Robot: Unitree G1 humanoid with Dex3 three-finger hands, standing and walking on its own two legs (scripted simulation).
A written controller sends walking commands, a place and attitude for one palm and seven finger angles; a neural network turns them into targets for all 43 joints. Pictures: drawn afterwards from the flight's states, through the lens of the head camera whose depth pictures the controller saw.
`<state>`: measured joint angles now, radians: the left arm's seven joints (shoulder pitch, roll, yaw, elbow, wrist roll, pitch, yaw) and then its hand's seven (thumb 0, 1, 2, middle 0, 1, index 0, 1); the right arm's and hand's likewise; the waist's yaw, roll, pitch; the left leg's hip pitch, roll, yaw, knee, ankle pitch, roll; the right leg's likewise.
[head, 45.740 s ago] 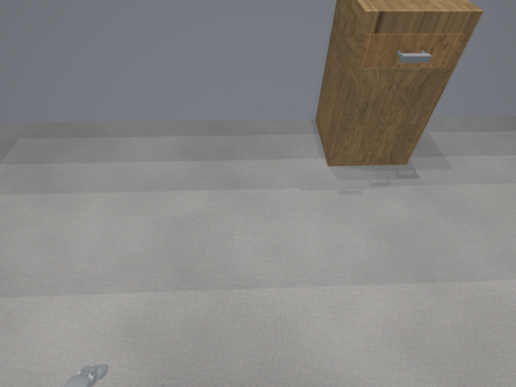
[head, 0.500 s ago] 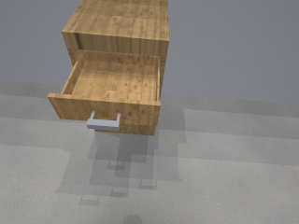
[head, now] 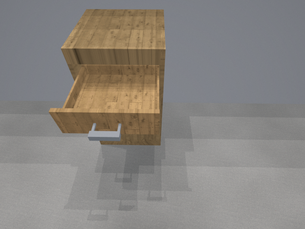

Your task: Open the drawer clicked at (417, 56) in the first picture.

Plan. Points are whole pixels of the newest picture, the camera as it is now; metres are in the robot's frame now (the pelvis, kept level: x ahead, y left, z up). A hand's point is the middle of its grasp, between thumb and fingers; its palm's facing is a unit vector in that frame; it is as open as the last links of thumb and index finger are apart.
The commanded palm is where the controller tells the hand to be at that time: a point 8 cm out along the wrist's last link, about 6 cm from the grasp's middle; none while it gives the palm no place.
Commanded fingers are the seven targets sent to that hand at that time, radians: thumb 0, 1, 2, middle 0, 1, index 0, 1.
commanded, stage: let the arm hang, fingers relaxed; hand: left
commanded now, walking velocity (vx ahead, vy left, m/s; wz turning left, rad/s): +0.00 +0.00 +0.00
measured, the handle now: (105, 130) +0.47 +0.21 -0.12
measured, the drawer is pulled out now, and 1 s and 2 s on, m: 0.30 0.30 0.30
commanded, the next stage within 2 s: look to check the result in 0.16 s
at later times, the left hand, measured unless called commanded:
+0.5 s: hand out of the picture +0.00 +0.15 -0.17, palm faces +0.00 -0.98 -0.20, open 7.3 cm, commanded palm none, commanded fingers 0.00 0.90 0.90 -0.20 -0.30 -0.20 -0.30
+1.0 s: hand out of the picture +0.01 +0.15 -0.18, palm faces +0.00 -0.98 -0.19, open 7.3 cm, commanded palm none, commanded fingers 0.00 0.90 0.90 -0.20 -0.30 -0.20 -0.30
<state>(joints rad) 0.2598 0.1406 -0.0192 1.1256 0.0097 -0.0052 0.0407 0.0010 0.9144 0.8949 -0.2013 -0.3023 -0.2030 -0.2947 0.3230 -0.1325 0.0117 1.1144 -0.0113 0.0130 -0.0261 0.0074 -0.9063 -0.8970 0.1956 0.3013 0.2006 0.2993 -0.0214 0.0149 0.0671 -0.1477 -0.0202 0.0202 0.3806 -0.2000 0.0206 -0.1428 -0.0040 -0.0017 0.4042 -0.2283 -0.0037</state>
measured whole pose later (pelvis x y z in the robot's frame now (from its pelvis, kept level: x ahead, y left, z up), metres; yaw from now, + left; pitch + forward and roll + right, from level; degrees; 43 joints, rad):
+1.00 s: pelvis +0.01 -0.02 +0.00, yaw +0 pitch -2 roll +0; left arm 0.27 0.14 -0.01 1.13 0.00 -0.02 0.04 0.00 0.91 0.89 -0.20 -0.30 -0.20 -0.29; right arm 0.30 -0.13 0.00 1.12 -0.01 0.01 -0.04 0.01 -0.91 -0.90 0.19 0.30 0.20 0.30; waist -0.02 0.00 0.09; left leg -0.13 0.02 0.01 0.38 -0.22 -0.01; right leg -0.12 0.03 -0.01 0.38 -0.23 -0.03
